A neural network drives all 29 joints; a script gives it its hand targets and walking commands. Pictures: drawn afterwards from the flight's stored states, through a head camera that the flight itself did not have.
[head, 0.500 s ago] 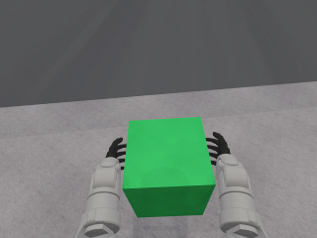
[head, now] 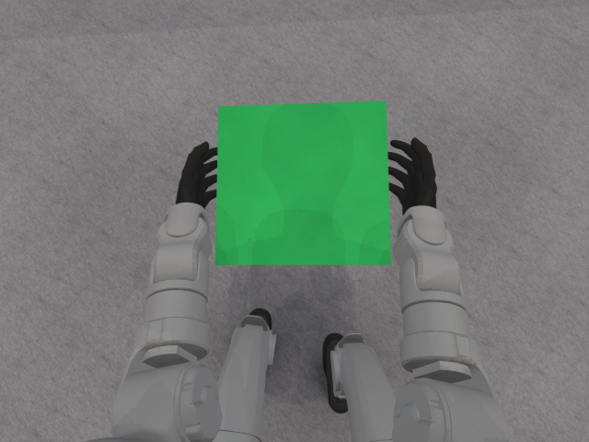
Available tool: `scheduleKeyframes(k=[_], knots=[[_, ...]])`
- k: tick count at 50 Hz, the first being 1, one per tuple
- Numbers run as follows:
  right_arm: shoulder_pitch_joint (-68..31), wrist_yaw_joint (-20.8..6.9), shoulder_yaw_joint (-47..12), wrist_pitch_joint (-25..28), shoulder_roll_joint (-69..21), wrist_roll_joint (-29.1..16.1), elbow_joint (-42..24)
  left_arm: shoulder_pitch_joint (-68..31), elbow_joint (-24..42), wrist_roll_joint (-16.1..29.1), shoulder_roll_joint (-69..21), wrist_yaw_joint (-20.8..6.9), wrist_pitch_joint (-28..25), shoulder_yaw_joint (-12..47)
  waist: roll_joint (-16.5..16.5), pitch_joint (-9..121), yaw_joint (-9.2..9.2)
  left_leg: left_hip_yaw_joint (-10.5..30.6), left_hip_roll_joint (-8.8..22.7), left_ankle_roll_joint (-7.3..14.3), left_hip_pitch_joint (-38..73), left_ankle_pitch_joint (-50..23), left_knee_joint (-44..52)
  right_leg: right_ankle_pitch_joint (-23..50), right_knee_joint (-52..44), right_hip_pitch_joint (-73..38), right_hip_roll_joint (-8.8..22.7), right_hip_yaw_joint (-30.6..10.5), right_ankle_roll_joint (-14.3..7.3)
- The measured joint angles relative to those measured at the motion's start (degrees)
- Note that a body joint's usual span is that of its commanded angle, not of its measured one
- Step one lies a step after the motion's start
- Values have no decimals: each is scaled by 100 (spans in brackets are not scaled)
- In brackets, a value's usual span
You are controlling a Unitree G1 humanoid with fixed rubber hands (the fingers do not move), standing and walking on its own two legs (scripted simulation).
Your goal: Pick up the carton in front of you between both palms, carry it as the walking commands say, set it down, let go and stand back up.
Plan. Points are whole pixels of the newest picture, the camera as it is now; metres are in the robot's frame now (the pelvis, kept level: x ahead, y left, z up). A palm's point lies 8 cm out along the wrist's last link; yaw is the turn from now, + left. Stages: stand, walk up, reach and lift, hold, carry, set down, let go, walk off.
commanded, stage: set down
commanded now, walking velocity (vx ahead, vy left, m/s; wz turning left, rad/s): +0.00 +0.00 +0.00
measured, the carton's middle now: (305, 198) +0.43 +0.03 -0.16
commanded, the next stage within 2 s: none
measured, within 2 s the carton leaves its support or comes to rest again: rests again in 1.56 s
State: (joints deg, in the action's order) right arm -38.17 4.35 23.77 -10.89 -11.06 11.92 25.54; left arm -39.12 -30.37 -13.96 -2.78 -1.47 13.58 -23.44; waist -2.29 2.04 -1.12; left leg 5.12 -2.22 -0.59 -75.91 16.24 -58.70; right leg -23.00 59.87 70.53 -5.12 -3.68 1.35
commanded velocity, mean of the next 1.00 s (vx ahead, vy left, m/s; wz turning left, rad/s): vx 0.00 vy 0.00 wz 0.00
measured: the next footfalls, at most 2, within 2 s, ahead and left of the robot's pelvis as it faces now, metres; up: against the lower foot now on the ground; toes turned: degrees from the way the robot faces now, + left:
none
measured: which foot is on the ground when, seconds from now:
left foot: down 0.00-1.00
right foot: down 0.00-1.00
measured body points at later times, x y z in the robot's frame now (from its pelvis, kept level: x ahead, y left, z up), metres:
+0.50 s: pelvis -0.03 +0.01 -0.13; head +0.25 +0.05 +0.21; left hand +0.44 +0.20 -0.25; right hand +0.48 -0.10 -0.22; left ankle +0.08 +0.11 -0.64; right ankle +0.03 -0.13 -0.64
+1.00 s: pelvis -0.05 +0.00 -0.24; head +0.31 +0.04 +0.03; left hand +0.48 +0.22 -0.41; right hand +0.51 -0.08 -0.39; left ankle +0.08 +0.11 -0.64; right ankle +0.03 -0.13 -0.64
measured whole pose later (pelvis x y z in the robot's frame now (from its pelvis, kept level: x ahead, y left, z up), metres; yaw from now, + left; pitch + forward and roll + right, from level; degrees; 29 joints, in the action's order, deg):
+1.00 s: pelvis -0.05 +0.00 -0.24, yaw -4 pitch +46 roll -4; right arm -75.6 8.8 23.4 -13.9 2.4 7.0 43.3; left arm -72.8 -43.5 -8.0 11.3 2.3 18.4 -22.5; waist -3.6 -7.3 -4.6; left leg 5.6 -5.5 -2.9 -129.1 26.3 -109.4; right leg -35.9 112.3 123.1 -10.4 -2.2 4.3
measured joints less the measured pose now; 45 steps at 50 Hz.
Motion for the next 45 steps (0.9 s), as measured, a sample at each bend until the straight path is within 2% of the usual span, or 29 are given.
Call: scheduleKeyframes(k=[10,17,26,37,45], knots=[[-887,-259,495,-381,254,216,431,-657,-92,-248,-89,163,466,-251,-33,568,19,-75,-105,79,-1565,362,-1296,-415,1299,1531,-55,-65,155],[-1413,-253,563,-418,507,245,855,-1070,-351,-149,75,322,569,-190,-44,673,-14,-98,-183,81,-2530,552,-2151,-672,2191,2475,-111,-81,231],[-2130,-107,520,-443,782,94,1189,-1761,-679,74,416,421,602,-118,-64,428,-95,-57,-243,2,-3544,713,-3131,-900,3220,3479,-239,-35,264],[-2916,123,422,-444,998,-27,1479,-2562,-1050,190,838,364,581,-142,-107,-45,-230,19,-275,-145,-4495,846,-4053,-1067,4198,4457,-400,59,248],[-3417,324,171,-363,1175,-276,1630,-3046,-1198,404,1192,335,514,-39,-119,-538,-307,57,-307,-222,-5056,941,-4674,-1189,4837,5017,-484,129,262]])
